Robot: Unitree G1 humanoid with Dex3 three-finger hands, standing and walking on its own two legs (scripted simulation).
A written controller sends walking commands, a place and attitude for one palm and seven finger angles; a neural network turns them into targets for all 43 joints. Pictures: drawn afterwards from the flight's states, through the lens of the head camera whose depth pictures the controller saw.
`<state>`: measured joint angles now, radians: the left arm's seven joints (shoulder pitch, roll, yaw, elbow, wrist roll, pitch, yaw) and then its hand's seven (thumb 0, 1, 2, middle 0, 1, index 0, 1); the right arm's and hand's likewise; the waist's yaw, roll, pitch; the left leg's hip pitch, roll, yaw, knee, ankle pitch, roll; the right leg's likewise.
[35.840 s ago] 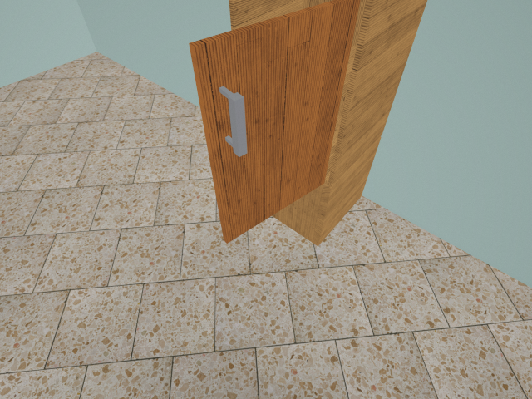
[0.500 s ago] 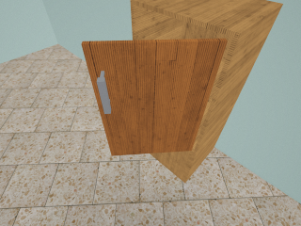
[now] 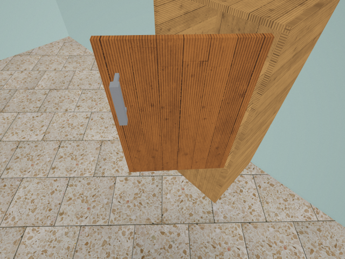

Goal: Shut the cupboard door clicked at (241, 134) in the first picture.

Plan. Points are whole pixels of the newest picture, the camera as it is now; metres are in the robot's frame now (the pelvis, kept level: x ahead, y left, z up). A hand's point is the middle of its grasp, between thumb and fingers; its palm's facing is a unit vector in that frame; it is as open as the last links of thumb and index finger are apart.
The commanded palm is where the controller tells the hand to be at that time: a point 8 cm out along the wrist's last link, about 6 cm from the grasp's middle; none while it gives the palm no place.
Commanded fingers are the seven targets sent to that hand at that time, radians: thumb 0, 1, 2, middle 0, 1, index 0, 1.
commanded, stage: look again from close up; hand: left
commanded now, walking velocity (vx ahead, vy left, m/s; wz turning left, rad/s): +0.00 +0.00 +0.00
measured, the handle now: (120, 100) +0.48 +0.16 +0.10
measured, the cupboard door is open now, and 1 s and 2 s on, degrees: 48 48 48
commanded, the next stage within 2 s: raise the hand and make a fist in 0.40 s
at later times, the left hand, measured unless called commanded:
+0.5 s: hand out of the picture +0.05 +0.20 -0.17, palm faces -0.04 -0.97 -0.24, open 7.4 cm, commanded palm +0.12 +0.25 -0.07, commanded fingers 0.00 0.90 0.90 -0.20 -0.30 -0.20 -0.30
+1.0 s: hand (85, 247) +0.16 +0.20 -0.02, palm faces +0.19 -0.98 -0.05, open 5.8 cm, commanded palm +0.15 +0.24 -0.01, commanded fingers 0.00 0.90 0.90 -0.66 -0.80 -0.66 -0.80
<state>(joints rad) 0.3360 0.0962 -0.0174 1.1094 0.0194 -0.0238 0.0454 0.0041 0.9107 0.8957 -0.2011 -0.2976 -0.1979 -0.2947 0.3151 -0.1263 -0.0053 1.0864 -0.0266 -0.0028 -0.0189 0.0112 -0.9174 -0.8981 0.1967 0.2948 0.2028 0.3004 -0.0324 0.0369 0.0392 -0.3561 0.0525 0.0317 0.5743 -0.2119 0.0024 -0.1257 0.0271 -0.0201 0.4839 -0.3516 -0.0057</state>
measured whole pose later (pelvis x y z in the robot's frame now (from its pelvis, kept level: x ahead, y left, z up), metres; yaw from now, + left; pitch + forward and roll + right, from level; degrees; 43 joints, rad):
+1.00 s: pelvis -0.01 -0.01 -0.08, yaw +2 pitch +10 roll -2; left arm 0.53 0.21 0.15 -0.03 -0.28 -0.46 -0.19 0.02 0.90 0.90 -0.49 -0.61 -0.48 -0.61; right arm 0.21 -0.24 -0.01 0.56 0.02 -0.31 -0.05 0.01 -0.91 -0.90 0.20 0.30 0.20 0.30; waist 0.05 0.02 -0.13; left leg -0.88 0.04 -0.03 1.13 -0.43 -0.01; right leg -0.75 0.03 -0.11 1.12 -0.56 -0.06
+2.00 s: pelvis +0.01 +0.01 -0.02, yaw +2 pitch +2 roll -1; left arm 0.32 0.26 0.17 -0.18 -0.29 -0.10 -0.18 0.02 0.90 0.90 -1.29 -1.48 -1.29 -1.48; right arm 0.26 -0.24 0.07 0.59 0.04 -0.26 -0.07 0.01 -0.90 -0.90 0.20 0.30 0.21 0.30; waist 0.04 0.06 -0.07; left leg -0.48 0.01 0.00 0.76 -0.31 0.02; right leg -0.35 0.02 -0.08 0.73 -0.41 -0.03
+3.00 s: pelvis +0.02 +0.00 -0.01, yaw +1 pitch +1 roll +0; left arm 0.01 0.18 0.08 0.03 -0.20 -0.02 -0.06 0.02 0.90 0.90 -1.30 -1.50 -1.30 -1.50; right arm 0.24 -0.24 0.06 0.62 0.03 -0.20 -0.05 0.01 -0.90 -0.90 0.20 0.30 0.21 0.30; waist 0.01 0.04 -0.05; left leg -0.40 0.01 0.03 0.66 -0.28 0.01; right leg -0.30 0.02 -0.05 0.67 -0.39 -0.03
